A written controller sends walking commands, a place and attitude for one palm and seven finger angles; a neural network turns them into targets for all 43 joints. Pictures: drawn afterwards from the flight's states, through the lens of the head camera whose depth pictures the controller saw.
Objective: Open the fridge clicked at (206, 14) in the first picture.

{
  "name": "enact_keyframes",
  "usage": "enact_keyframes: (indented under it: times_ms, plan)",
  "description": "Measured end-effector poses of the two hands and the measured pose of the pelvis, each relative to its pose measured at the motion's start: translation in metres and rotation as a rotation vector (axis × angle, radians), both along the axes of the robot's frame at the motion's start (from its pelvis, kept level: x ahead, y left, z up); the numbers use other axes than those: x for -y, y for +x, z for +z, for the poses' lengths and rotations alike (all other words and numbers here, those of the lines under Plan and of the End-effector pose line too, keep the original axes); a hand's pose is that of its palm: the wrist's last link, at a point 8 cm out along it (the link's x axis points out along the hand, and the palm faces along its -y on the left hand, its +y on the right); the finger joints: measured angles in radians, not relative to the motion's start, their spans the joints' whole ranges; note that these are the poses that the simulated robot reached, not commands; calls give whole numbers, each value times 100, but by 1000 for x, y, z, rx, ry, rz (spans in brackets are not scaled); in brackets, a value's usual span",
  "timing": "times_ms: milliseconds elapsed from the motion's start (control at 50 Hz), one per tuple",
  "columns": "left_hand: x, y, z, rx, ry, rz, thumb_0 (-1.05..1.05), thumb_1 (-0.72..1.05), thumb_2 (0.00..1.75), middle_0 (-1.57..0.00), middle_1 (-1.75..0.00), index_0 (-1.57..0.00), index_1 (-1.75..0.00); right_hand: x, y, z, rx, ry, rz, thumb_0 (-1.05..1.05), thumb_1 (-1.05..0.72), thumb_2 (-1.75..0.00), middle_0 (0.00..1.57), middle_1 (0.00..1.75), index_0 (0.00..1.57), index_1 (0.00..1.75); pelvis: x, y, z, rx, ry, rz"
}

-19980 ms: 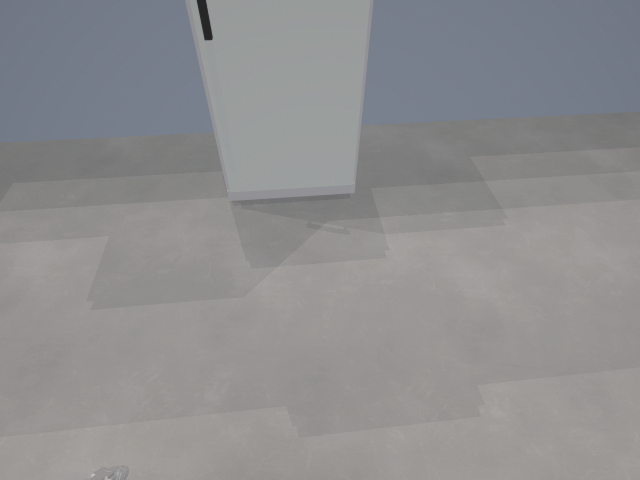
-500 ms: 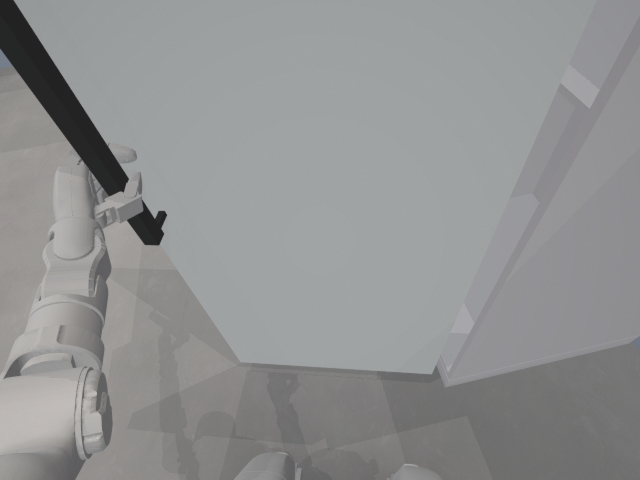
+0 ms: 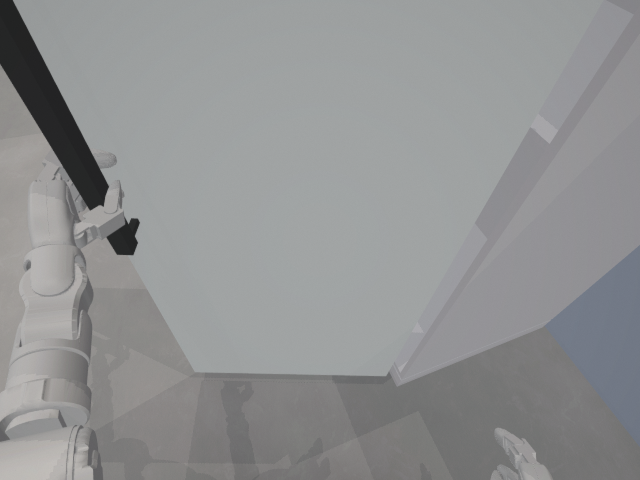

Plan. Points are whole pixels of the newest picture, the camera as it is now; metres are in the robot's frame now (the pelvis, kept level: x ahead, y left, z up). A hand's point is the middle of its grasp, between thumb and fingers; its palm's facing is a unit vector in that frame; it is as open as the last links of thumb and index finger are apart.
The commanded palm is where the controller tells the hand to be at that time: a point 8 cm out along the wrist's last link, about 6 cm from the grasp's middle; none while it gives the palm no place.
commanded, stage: stop walking and hold the door back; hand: left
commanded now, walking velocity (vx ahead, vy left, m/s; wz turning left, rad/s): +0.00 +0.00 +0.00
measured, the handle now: (68, 118) +0.45 +0.29 +0.21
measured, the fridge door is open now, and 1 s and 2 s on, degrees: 69 70 67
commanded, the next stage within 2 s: loosen the grip on the handle in 0.78 s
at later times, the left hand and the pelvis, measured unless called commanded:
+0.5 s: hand (108, 226) +0.37 +0.26 +0.11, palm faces +0.34 -0.92 -0.21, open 5.9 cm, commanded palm +0.34 +0.30 +0.10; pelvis -0.02 +0.00 +0.00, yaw +0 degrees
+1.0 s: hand (104, 212) +0.39 +0.27 +0.11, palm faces +0.31 -0.93 -0.19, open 6.1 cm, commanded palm +0.35 +0.30 +0.11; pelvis -0.04 -0.01 +0.00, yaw +0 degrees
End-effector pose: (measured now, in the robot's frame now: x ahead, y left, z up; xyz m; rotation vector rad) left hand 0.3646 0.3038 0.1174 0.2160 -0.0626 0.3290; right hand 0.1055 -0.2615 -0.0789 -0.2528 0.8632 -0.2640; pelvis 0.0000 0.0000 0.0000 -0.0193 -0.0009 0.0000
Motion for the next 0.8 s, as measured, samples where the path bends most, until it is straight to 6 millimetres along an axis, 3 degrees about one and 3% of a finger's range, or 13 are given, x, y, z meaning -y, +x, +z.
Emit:
enact_keyframes:
  times_ms: [100,200,380,580,800]
  plan:
    - [-1,-10,-1,11,51,-8,-4,65,76,-45,-140,-35,-136,-38,9,-18,-14,90,63,1,-90,-90,20,30,20,30,-3,2,-5,-7,-2,-15]
    - [0,-18,0,-2,55,-4,-5,65,75,-45,-140,-36,-138,-50,12,-27,-31,113,66,1,-90,-90,20,30,20,30,-7,-3,-5,-3,-4,-15]
    - [2,-26,1,-19,4,7,-3,66,76,-45,-140,-37,-140,-24,2,-17,-25,19,48,1,-90,-90,20,30,20,30,-8,-15,-3,4,1,-9]
    - [5,-28,2,-51,-10,32,-4,66,78,-42,-139,-38,-140,11,-30,-14,-72,-39,4,1,-90,-90,20,30,20,30,1,-26,-2,4,1,-1]
    - [4,-20,3,-122,-17,38,-9,64,82,-42,-138,-41,-140,18,-70,-26,-152,-22,-45,1,-90,-90,20,30,20,30,5,-32,-1,1,2,-3]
